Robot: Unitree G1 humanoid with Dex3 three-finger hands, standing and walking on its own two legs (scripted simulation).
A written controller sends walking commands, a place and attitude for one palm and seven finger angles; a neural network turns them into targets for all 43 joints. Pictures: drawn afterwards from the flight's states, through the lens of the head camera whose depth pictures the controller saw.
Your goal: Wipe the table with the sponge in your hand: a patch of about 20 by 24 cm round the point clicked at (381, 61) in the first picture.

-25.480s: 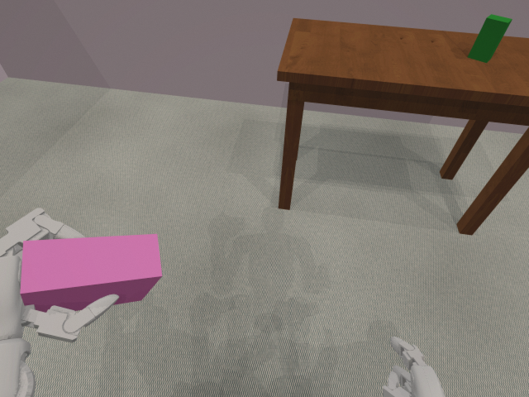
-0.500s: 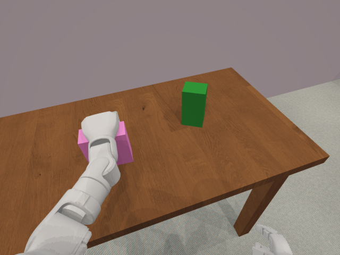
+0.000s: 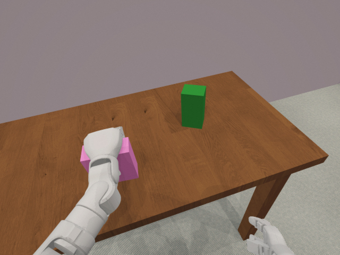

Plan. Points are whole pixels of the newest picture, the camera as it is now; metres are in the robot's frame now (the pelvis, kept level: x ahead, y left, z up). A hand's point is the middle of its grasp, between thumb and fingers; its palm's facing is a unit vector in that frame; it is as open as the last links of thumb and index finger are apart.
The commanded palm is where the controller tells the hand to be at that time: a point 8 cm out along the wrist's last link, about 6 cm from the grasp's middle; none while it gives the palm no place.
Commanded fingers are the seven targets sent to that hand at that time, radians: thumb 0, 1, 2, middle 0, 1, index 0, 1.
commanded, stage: wipe back along the third lane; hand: left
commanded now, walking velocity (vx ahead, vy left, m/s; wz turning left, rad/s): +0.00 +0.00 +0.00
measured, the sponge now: (114, 166) +0.34 +0.20 +0.02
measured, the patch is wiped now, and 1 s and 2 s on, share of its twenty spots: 1.00 1.00 1.00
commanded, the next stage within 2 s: slide back across to the middle lane in 0.52 s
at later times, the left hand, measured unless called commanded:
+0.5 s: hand (113, 169) +0.30 +0.18 +0.07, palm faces +0.05 -0.08 -1.00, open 9.4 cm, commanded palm +0.25 +0.16 +0.10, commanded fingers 0.00 0.10 1.30 -1.20 -1.60 -1.20 -1.60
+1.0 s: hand (105, 172) +0.28 +0.19 +0.08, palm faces +0.08 -0.17 -0.98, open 9.3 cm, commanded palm +0.23 +0.20 +0.13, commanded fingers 0.00 0.10 1.30 -1.20 -1.60 -1.20 -1.60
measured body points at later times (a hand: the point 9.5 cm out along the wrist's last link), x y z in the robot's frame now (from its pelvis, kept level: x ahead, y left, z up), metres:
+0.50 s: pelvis -0.02 -0.01 +0.00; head -0.05 -0.05 +0.45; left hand +0.29 +0.18 +0.12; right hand +0.22 -0.22 -0.08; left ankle -0.02 +0.12 -0.74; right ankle -0.03 -0.11 -0.74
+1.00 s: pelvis -0.01 -0.01 +0.00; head -0.04 -0.06 +0.45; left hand +0.27 +0.19 +0.13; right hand +0.24 -0.22 -0.07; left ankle -0.02 +0.12 -0.74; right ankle -0.03 -0.11 -0.74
